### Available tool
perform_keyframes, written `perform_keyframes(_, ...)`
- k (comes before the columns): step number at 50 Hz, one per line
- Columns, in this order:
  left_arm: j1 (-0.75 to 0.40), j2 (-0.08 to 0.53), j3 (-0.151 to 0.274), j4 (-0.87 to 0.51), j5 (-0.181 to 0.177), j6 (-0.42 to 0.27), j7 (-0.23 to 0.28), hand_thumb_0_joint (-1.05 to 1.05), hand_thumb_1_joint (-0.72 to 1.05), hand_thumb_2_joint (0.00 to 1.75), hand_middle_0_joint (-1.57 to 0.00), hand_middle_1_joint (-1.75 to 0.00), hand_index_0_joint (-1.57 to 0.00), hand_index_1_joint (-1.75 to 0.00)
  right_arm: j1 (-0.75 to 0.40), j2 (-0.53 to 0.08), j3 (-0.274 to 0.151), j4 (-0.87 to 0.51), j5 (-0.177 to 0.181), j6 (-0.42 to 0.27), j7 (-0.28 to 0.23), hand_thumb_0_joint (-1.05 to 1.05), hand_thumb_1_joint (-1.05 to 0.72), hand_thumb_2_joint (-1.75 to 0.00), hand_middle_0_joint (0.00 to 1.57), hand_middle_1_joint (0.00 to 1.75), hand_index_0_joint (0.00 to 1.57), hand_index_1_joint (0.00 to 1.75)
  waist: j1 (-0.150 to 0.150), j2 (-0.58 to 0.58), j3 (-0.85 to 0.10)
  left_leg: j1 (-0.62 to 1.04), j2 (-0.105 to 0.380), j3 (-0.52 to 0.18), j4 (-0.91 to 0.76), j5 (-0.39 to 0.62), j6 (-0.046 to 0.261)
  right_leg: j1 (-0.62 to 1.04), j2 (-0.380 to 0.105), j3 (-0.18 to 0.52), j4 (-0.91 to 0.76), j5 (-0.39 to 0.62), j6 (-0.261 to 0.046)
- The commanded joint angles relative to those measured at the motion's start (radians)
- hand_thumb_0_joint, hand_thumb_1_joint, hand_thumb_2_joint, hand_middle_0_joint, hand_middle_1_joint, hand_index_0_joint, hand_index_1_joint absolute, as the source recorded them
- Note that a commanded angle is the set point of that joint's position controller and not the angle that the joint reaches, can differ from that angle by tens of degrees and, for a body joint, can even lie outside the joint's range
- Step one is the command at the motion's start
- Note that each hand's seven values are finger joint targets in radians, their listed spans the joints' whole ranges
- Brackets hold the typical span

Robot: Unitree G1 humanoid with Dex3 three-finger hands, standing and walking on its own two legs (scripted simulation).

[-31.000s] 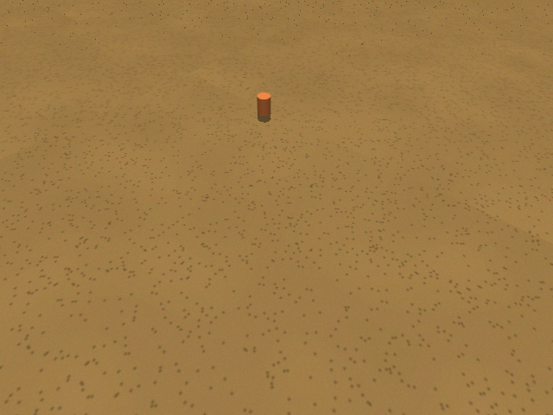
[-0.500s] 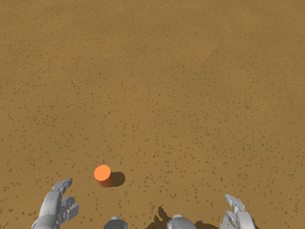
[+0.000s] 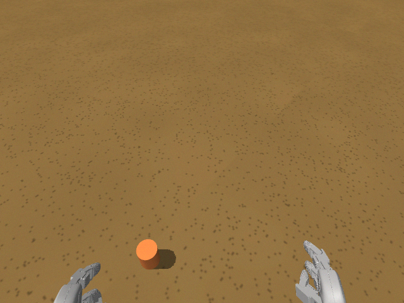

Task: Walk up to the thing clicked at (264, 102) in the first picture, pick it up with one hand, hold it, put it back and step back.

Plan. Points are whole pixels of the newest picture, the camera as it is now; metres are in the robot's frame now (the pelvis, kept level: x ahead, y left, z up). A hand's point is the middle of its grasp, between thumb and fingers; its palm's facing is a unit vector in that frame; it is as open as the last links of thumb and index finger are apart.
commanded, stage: home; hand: left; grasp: from above
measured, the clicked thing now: (148, 254) +0.47 +0.21 -0.65
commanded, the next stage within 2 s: stand in 1.74 s
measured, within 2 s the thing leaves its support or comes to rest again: neither
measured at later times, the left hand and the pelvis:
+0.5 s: hand out of the picture +0.16 +0.18 -0.05, palm faces +0.03 -0.98 -0.20, open 7.4 cm; pelvis +0.00 +0.01 +0.00, yaw -1 degrees
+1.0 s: hand out of the picture +0.17 +0.18 -0.05, palm faces +0.04 -0.98 -0.20, open 7.4 cm; pelvis +0.00 +0.00 +0.00, yaw +0 degrees
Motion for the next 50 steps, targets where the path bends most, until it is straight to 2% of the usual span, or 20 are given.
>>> perform_keyframes(1,-0.020,0.111,0.061,-0.193,0.008,-0.056,0.013,0.00,0.90,0.90,-0.20,-0.30,-0.20,-0.30,-0.049,-0.117,-0.052,-0.141,-0.004,-0.054,-0.008,0.00,-0.90,-0.90,0.20,0.30,0.20,0.30,-0.013,0.001,-0.081,0.115,-0.036,0.031,-0.150,0.213,0.034,0.043,0.025,-0.009,-0.165,0.212,-0.010)
perform_keyframes(4,-0.022,0.113,0.059,-0.210,0.009,-0.058,0.014,0.00,0.90,0.90,-0.20,-0.30,-0.20,-0.30,-0.044,-0.120,-0.055,-0.136,-0.004,-0.055,-0.006,0.00,-0.90,-0.90,0.20,0.30,0.20,0.30,-0.015,0.026,-0.113,0.138,-0.032,0.022,-0.157,0.239,0.028,0.054,0.029,-0.011,-0.152,0.225,-0.018)
perform_keyframes(5,-0.012,0.110,0.058,-0.194,0.008,-0.057,0.014,0.00,0.90,0.90,-0.20,-0.30,-0.20,-0.30,-0.044,-0.120,-0.053,-0.132,-0.004,-0.053,-0.005,0.00,-0.90,-0.90,0.20,0.30,0.20,0.30,-0.010,0.026,-0.087,0.132,-0.028,0.019,-0.164,0.238,0.026,0.042,0.031,-0.016,-0.149,0.219,-0.018)
perform_keyframes(11,-0.009,0.105,0.059,-0.190,0.005,-0.055,0.018,0.00,0.90,0.90,-0.20,-0.30,-0.20,-0.30,-0.045,-0.120,-0.054,-0.137,-0.004,-0.051,-0.006,0.00,-0.90,-0.90,0.20,0.30,0.20,0.30,-0.007,0.003,-0.092,0.125,-0.026,0.019,-0.160,0.264,0.027,0.057,0.033,-0.018,-0.146,0.240,-0.020)
perform_keyframes(12,-0.012,0.104,0.048,-0.183,0.006,-0.055,0.018,0.00,0.90,0.90,-0.20,-0.30,-0.20,-0.30,-0.051,-0.121,-0.053,-0.137,-0.003,-0.049,-0.006,0.00,-0.90,-0.90,0.20,0.30,0.20,0.30,-0.008,-0.002,-0.068,0.120,-0.025,0.018,-0.169,0.236,0.028,0.043,0.035,-0.021,-0.152,0.216,-0.017)
perform_keyframes(14,-0.021,0.105,0.052,-0.179,0.005,-0.053,0.016,0.00,0.90,0.90,-0.20,-0.30,-0.20,-0.30,-0.051,-0.122,-0.053,-0.137,-0.004,-0.052,-0.005,0.00,-0.90,-0.90,0.20,0.30,0.20,0.30,-0.010,0.002,-0.051,0.106,-0.023,0.009,-0.178,0.186,0.028,0.032,0.034,-0.023,-0.159,0.174,-0.017)
perform_keyframes(19,-0.015,0.106,0.053,-0.195,0.003,-0.050,0.013,0.00,0.90,0.90,-0.20,-0.30,-0.20,-0.30,-0.050,-0.122,-0.053,-0.141,-0.003,-0.054,-0.005,0.00,-0.90,-0.90,0.20,0.30,0.20,0.30,-0.009,0.004,-0.059,0.105,-0.022,0.007,-0.183,0.164,0.028,0.030,0.034,-0.022,-0.160,0.153,-0.017)
perform_keyframes(24,-0.026,0.111,0.060,-0.199,0.002,-0.051,0.012,0.00,0.90,0.90,-0.20,-0.30,-0.20,-0.30,-0.053,-0.117,-0.051,-0.143,-0.002,-0.058,-0.006,0.00,-0.90,-0.90,0.20,0.30,0.20,0.30,-0.008,0.009,-0.051,0.088,-0.024,0.009,-0.191,0.098,0.030,0.018,0.033,-0.017,-0.170,0.099,-0.017)
perform_keyframes(27,-0.024,0.121,0.066,-0.214,0.000,-0.054,0.012,0.00,0.90,0.90,-0.20,-0.30,-0.20,-0.30,-0.043,-0.122,-0.055,-0.140,-0.002,-0.062,-0.007,0.00,-0.90,-0.90,0.20,0.30,0.20,0.30,-0.009,0.004,-0.076,0.099,-0.025,0.017,-0.175,0.143,0.031,0.032,0.032,-0.014,-0.163,0.136,-0.016)
perform_keyframes(28,-0.007,0.105,0.052,-0.190,0.002,-0.051,0.011,0.00,0.90,0.90,-0.20,-0.30,-0.20,-0.30,-0.043,-0.118,-0.052,-0.138,-0.002,-0.062,-0.008,0.00,-0.90,-0.90,0.20,0.30,0.20,0.30,-0.015,0.004,-0.078,0.105,-0.026,0.019,-0.168,0.162,0.031,0.029,0.032,-0.014,-0.161,0.152,-0.016)
perform_keyframes(29,-0.035,0.128,0.068,-0.228,0.001,-0.058,0.013,0.00,0.90,0.90,-0.20,-0.30,-0.20,-0.30,-0.041,-0.124,-0.055,-0.136,-0.003,-0.061,-0.008,0.00,-0.90,-0.90,0.20,0.30,0.20,0.30,-0.011,0.011,-0.077,0.106,-0.023,0.017,-0.173,0.155,0.030,0.029,0.033,-0.014,-0.157,0.147,-0.017)
perform_keyframes(32,-0.019,0.108,0.048,-0.203,0.006,-0.058,0.013,0.00,0.90,0.90,-0.20,-0.30,-0.20,-0.30,-0.042,-0.121,-0.054,-0.131,-0.003,-0.062,-0.008,0.00,-0.90,-0.90,0.20,0.30,0.20,0.30,-0.010,0.024,-0.063,0.106,-0.017,0.002,-0.187,0.149,0.024,0.012,0.036,-0.019,-0.144,0.138,-0.020)
perform_keyframes(35,-0.002,0.100,0.047,-0.182,0.002,-0.055,0.012,0.00,0.90,0.90,-0.20,-0.30,-0.20,-0.30,-0.048,-0.118,-0.051,-0.135,-0.002,-0.061,-0.007,0.00,-0.90,-0.90,0.20,0.30,0.20,0.30,-0.004,0.007,-0.060,0.097,-0.019,0.001,-0.182,0.152,0.026,0.025,0.033,-0.020,-0.149,0.141,-0.019)
perform_keyframes(36,-0.023,0.118,0.061,-0.219,-0.001,-0.060,0.013,0.00,0.90,0.90,-0.20,-0.30,-0.20,-0.30,-0.044,-0.123,-0.055,-0.138,-0.002,-0.061,-0.005,0.00,-0.90,-0.90,0.20,0.30,0.20,0.30,-0.006,0.012,-0.078,0.100,-0.021,0.009,-0.178,0.154,0.027,0.031,0.033,-0.016,-0.153,0.143,-0.020)
perform_keyframes(38,-0.030,0.115,0.053,-0.214,-0.002,-0.058,0.011,0.00,0.90,0.90,-0.20,-0.30,-0.20,-0.30,-0.045,-0.123,-0.055,-0.135,-0.002,-0.060,-0.006,0.00,-0.90,-0.90,0.20,0.30,0.20,0.30,-0.012,0.009,-0.051,0.092,-0.023,0.013,-0.176,0.136,0.029,0.018,0.033,-0.014,-0.161,0.127,-0.017)
perform_keyframes(44,-0.001,0.124,0.065,-0.205,0.003,-0.057,0.014,0.00,0.90,0.90,-0.20,-0.30,-0.20,-0.30,-0.038,-0.126,-0.060,-0.134,-0.003,-0.060,-0.010,0.00,-0.90,-0.90,0.20,0.30,0.20,0.30,-0.007,-0.015,-0.093,0.106,-0.025,0.023,-0.153,0.216,0.029,0.047,0.031,-0.013,-0.149,0.197,-0.017)
perform_keyframes(45,-0.009,0.116,0.051,-0.209,0.001,-0.057,0.012,0.00,0.90,0.90,-0.20,-0.30,-0.20,-0.30,-0.039,-0.120,-0.056,-0.133,-0.003,-0.058,-0.008,0.00,-0.90,-0.90,0.20,0.30,0.20,0.30,-0.009,-0.009,-0.090,0.105,-0.027,0.023,-0.148,0.219,0.031,0.047,0.030,-0.010,-0.153,0.204,-0.015)
perform_keyframes(48,-0.015,0.114,0.057,-0.202,0.003,-0.059,0.015,0.00,0.90,0.90,-0.20,-0.30,-0.20,-0.30,-0.034,-0.119,-0.057,-0.131,-0.006,-0.057,-0.009,0.00,-0.90,-0.90,0.20,0.30,0.20,0.30,-0.014,0.007,-0.083,0.107,-0.027,0.024,-0.152,0.214,0.029,0.042,0.028,-0.008,-0.149,0.200,-0.017)
perform_keyframes(49,-0.009,0.119,0.060,-0.198,0.002,-0.061,0.014,0.00,0.90,0.90,-0.20,-0.30,-0.20,-0.30,-0.039,-0.119,-0.056,-0.129,-0.004,-0.056,-0.010,0.00,-0.90,-0.90,0.20,0.30,0.20,0.30,-0.006,-0.013,-0.088,0.107,-0.028,0.028,-0.143,0.228,0.031,0.051,0.028,-0.008,-0.153,0.214,-0.014)
perform_keyframes(50,-0.016,0.118,0.055,-0.202,0.002,-0.062,0.014,0.00,0.90,0.90,-0.20,-0.30,-0.20,-0.30,-0.036,-0.122,-0.058,-0.129,-0.004,-0.056,-0.010,0.00,-0.90,-0.90,0.20,0.30,0.20,0.30,-0.015,-0.014,-0.088,0.113,-0.026,0.027,-0.144,0.236,0.032,0.050,0.028,-0.007,-0.151,0.223,-0.013)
